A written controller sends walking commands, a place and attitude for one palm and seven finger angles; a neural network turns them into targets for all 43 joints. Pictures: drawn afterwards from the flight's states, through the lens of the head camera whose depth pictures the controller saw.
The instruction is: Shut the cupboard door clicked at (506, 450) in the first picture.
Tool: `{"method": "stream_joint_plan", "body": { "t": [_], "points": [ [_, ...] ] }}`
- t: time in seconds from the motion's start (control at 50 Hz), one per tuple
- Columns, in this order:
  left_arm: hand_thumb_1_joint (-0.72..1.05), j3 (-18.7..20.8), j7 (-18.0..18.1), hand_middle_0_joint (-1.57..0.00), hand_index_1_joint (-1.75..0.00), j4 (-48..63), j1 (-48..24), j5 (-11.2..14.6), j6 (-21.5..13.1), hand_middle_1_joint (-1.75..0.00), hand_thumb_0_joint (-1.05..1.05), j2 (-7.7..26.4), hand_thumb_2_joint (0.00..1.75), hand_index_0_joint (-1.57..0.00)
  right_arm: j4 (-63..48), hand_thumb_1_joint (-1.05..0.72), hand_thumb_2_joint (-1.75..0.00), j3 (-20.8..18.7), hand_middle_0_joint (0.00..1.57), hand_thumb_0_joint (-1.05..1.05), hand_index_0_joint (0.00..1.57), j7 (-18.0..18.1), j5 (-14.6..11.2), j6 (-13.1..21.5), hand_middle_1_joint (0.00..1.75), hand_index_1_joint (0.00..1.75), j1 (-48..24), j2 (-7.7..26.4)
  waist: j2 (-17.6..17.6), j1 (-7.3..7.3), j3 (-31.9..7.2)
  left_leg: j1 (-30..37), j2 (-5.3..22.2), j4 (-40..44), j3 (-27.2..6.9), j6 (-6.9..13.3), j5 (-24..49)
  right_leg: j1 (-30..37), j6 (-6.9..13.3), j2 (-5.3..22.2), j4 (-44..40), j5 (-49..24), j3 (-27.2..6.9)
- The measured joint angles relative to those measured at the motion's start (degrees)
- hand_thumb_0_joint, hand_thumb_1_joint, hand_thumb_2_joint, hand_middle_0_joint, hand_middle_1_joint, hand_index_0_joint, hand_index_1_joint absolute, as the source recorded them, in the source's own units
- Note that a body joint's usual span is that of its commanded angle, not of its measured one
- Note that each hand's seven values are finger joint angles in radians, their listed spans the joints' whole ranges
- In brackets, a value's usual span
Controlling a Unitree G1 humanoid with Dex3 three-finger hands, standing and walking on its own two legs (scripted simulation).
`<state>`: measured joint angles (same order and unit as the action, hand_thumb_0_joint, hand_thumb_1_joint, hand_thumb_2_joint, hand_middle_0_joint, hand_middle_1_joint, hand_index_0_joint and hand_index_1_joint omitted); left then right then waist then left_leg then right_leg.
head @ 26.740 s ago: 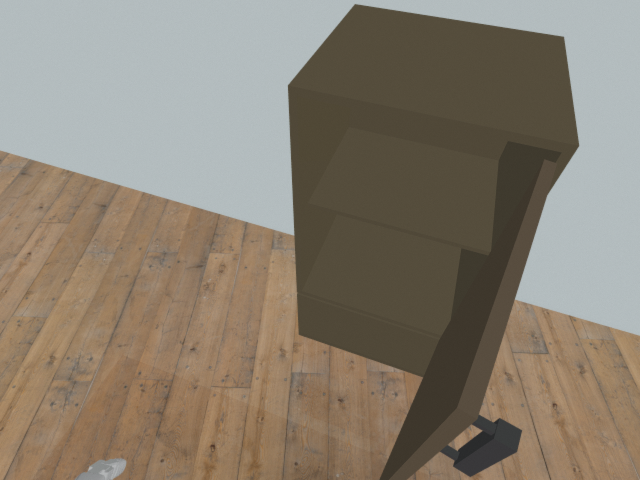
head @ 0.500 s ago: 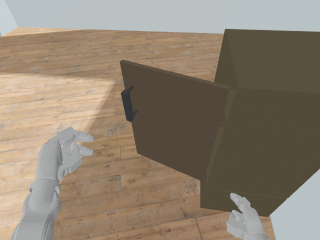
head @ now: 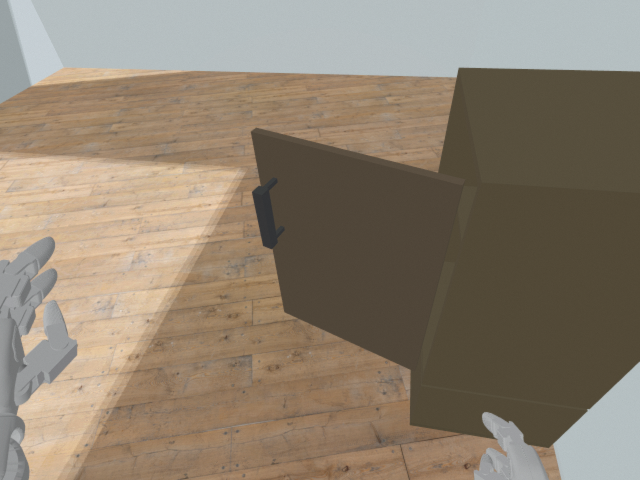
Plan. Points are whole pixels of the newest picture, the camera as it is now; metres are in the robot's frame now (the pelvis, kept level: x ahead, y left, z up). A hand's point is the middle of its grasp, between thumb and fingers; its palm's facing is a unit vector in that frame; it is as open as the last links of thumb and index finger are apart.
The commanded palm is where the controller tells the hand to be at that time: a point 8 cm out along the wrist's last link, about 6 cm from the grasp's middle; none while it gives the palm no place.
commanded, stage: draw the hand back to the body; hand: left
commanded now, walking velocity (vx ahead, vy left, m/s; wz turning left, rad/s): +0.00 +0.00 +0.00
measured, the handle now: (271, 213) +0.64 +0.20 -0.05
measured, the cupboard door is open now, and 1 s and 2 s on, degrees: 71 71 71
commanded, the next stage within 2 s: step back with the hand held close in 0.18 s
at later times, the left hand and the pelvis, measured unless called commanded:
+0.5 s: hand (88, 341) +0.19 +0.25 +0.16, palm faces +0.42 -0.78 -0.46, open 7.4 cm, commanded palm +0.14 +0.29 +0.18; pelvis +0.00 -0.01 +0.00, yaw +0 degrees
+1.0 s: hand (27, 385) +0.15 +0.29 +0.15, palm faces +0.40 -0.78 -0.48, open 7.4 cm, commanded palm +0.09 +0.32 +0.18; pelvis -0.05 +0.02 -0.01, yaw -1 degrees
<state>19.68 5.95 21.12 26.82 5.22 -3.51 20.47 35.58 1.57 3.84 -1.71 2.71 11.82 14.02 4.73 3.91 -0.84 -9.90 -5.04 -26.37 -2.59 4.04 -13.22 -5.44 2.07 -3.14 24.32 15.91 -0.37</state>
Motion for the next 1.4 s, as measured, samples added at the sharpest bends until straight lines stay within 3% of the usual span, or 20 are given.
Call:
{"method": "stream_joint_plan", "body": {
  "t": [0.14,0.32,0.48,0.76,1.06,1.22,1.4],
  "points": [
    [0.90,-1.35,-0.14,-0.22,-0.31,0.10,-0.09,0.03,0.13,-0.31,0.02,0.00,0.90,-0.22,-0.15,-0.90,-0.90,0.34,0.20,0.02,0.20,0.43,0.05,1.09,0.30,0.30,-0.25,-0.57,-0.63,-0.52,-0.09,0.23,0.71,-0.20,0.09,-0.64,-0.13,0.23,0.65,-0.70,-0.06,-0.23,-0.12],
    [0.89,-0.20,-0.57,-0.21,-0.30,0.46,0.20,0.38,-0.87,-0.30,0.02,0.90,0.90,-0.21,-0.33,-0.90,-0.90,0.32,0.20,0.02,0.20,0.33,0.15,1.49,0.30,0.30,-0.31,-0.89,-0.38,-0.78,0.10,0.16,1.42,0.00,0.15,-1.24,-0.07,0.22,1.26,-1.38,-0.62,-0.66,-0.22],
    [0.89,1.84,0.20,-0.21,-0.30,-0.47,2.89,0.11,-5.53,-0.30,0.02,1.48,0.90,-0.21,-0.45,-0.90,-0.90,-1.72,0.20,0.02,0.21,0.10,0.32,-2.22,0.30,0.30,-0.52,0.80,0.76,-2.50,-1.45,-5.14,1.65,-2.19,-0.81,-1.02,-0.55,-3.74,0.97,-1.73,-0.91,-1.16,0.84],
    [0.89,2.98,1.24,-0.21,-0.30,2.55,4.95,0.54,-4.73,-0.30,0.02,5.41,0.90,-0.21,-3.15,-0.90,-0.90,-2.72,0.20,0.02,0.20,1.31,-0.22,-6.91,0.29,0.30,-1.75,0.83,-0.95,-3.72,-1.32,-8.25,0.57,-1.23,1.19,0.27,1.87,-8.74,-0.66,-0.36,1.75,-1.97,-0.73],
    [0.89,4.49,2.10,-0.21,-0.30,3.76,3.55,-2.68,-7.38,-0.30,0.02,4.06,0.90,-0.21,-3.74,-0.90,-0.90,-1.41,0.20,0.01,0.21,1.83,0.87,-3.57,0.30,0.30,0.08,0.32,-2.86,-2.98,-0.63,-13.32,0.49,-5.73,1.94,1.70,3.12,-13.86,-1.83,-0.16,6.54,-3.29,-0.60],
    [0.89,5.64,2.18,-0.21,-0.30,5.25,1.87,-3.92,-9.01,-0.30,0.02,4.06,0.90,-0.21,-2.93,-0.90,-0.90,-1.55,0.20,0.02,0.21,1.08,1.48,-2.53,0.30,0.30,0.95,-0.27,-3.59,-3.76,0.45,-16.75,1.90,-10.23,3.20,1.67,0.97,-16.48,-1.59,-0.42,10.06,-2.99,0.18],
    [0.89,5.81,2.94,-0.21,-0.30,7.85,3.61,-3.40,-10.93,-0.30,0.02,5.10,0.90,-0.21,-1.77,-0.90,-0.90,-2.13,0.20,0.02,0.21,0.52,1.70,-1.79,0.30,0.30,1.62,-0.28,-4.35,-4.81,0.52,-19.93,3.03,-12.35,3.91,0.71,-1.02,-18.57,-1.53,-0.08,10.31,-4.59,1.72]
  ]
}}
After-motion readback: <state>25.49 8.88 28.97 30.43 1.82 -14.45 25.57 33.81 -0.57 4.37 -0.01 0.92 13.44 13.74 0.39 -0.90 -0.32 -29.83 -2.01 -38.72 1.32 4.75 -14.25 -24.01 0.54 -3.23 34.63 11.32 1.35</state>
